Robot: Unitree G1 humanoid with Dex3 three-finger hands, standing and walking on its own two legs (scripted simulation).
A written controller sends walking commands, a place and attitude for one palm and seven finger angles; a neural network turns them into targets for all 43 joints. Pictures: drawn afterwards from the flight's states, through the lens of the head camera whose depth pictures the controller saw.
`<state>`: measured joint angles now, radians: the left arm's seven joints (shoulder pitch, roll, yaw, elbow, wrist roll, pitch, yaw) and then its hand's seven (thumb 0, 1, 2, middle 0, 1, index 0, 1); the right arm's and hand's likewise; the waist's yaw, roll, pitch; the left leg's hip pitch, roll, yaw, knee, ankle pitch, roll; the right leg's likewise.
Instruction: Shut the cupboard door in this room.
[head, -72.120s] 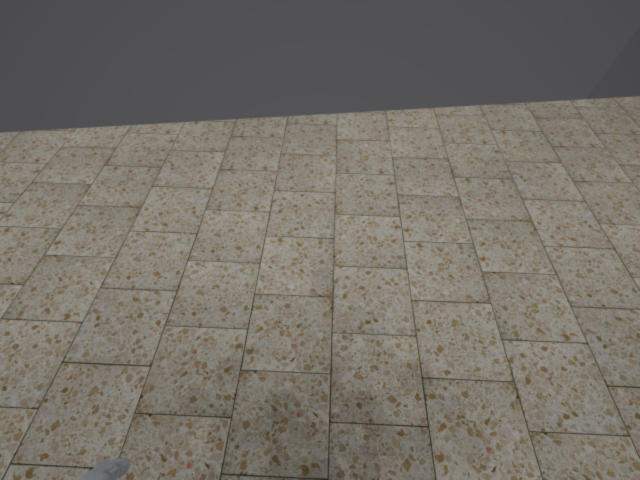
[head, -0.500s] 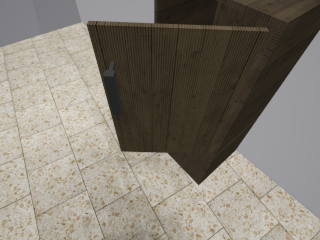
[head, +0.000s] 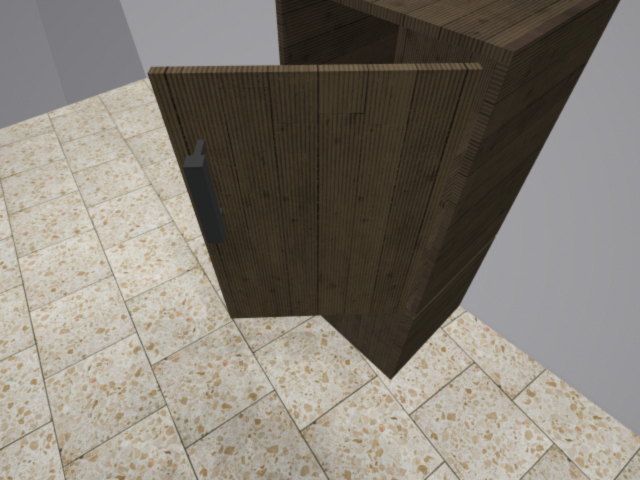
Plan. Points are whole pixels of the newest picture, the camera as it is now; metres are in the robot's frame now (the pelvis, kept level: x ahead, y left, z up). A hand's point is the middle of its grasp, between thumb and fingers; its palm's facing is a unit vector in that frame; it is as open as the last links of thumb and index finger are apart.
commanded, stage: look again from close up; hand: left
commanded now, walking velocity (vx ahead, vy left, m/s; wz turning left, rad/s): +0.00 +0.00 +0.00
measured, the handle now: (208, 192) +0.49 +0.19 +0.08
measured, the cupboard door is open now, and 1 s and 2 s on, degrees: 49 49 49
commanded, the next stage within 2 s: raise the hand and make a fist in 0.42 s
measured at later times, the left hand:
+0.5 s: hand out of the picture +0.06 +0.21 -0.17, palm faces -0.02 -0.97 -0.25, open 7.4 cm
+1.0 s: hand (158, 460) +0.16 +0.20 -0.04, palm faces +0.22 -0.97 -0.06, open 5.9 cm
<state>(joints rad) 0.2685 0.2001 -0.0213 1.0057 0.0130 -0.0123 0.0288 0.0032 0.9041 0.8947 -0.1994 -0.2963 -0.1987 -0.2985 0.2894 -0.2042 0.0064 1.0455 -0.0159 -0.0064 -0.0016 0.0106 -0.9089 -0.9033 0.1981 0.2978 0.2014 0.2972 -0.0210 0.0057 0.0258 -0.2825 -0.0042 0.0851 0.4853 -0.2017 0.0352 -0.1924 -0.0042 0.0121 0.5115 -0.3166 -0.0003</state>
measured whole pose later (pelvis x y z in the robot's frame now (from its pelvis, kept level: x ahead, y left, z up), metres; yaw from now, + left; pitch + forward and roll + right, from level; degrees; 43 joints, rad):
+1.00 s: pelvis +0.00 -0.03 -0.09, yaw +5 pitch +12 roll -1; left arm 0.52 0.21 0.22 0.03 -0.32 -0.47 -0.29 0.02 0.90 0.90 -0.47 -0.59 -0.47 -0.59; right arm 0.20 -0.24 -0.02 0.55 0.03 -0.29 -0.06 0.02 -0.91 -0.90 0.20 0.30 0.20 0.30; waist 0.05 0.02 -0.14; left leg -0.87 0.01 -0.03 1.14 -0.48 -0.01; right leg -0.80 0.03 -0.11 1.14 -0.56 -0.07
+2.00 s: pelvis +0.02 +0.02 -0.03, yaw +5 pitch +4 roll -2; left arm 0.33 0.26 0.18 -0.18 -0.29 -0.13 -0.20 0.02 0.90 0.90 -1.28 -1.48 -1.28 -1.48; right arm 0.26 -0.24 0.07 0.57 0.05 -0.25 -0.06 0.02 -0.90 -0.90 0.20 0.30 0.21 0.30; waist 0.02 0.05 -0.08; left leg -0.49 -0.03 0.01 0.79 -0.36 0.06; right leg -0.40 0.00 -0.07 0.73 -0.39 0.00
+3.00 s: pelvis +0.03 -0.01 -0.02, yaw +3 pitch +3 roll +0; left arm 0.03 0.22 0.16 0.08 -0.25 -0.09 -0.15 0.01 0.90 0.90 -1.30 -1.50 -1.30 -1.50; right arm 0.25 -0.25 0.05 0.61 0.05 -0.22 -0.05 0.02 -0.90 -0.90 0.20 0.30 0.20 0.30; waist 0.00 0.04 -0.07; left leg -0.41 -0.01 0.02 0.68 -0.33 0.02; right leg -0.36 0.02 -0.05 0.68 -0.38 -0.04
